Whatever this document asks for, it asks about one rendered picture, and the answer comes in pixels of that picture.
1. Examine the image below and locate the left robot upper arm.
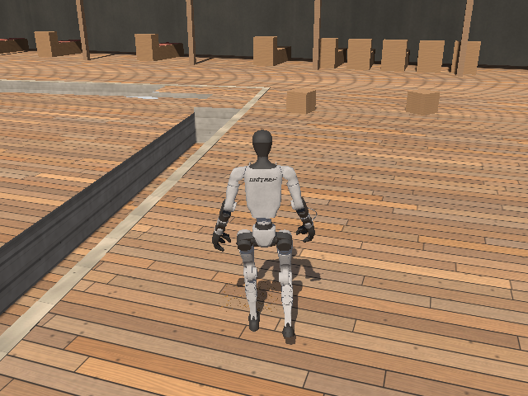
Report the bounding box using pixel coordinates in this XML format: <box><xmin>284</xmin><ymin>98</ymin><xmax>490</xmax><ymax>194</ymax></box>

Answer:
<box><xmin>223</xmin><ymin>166</ymin><xmax>246</xmax><ymax>212</ymax></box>

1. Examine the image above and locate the robot right hand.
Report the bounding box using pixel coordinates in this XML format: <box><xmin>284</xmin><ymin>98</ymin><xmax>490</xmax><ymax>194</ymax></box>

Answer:
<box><xmin>296</xmin><ymin>225</ymin><xmax>315</xmax><ymax>243</ymax></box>

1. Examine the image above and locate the right robot upper arm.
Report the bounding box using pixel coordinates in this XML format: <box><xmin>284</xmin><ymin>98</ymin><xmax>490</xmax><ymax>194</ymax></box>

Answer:
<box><xmin>280</xmin><ymin>165</ymin><xmax>304</xmax><ymax>210</ymax></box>

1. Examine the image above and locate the robot right forearm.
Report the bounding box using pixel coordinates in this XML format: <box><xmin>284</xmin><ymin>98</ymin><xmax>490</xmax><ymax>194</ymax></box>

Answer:
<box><xmin>296</xmin><ymin>197</ymin><xmax>314</xmax><ymax>229</ymax></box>

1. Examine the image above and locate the right robot shin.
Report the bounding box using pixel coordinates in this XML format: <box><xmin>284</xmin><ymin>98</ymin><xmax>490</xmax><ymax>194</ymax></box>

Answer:
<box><xmin>281</xmin><ymin>271</ymin><xmax>293</xmax><ymax>327</ymax></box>

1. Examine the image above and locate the robot left forearm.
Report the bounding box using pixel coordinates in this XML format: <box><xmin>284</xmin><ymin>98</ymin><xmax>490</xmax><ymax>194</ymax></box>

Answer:
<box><xmin>214</xmin><ymin>199</ymin><xmax>231</xmax><ymax>235</ymax></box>

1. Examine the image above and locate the robot left hand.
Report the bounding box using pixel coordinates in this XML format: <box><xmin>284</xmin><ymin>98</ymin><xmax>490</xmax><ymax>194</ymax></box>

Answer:
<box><xmin>212</xmin><ymin>231</ymin><xmax>231</xmax><ymax>252</ymax></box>

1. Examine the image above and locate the humanoid robot head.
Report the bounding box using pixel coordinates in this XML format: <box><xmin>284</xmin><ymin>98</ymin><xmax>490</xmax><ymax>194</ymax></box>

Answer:
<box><xmin>249</xmin><ymin>130</ymin><xmax>277</xmax><ymax>169</ymax></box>

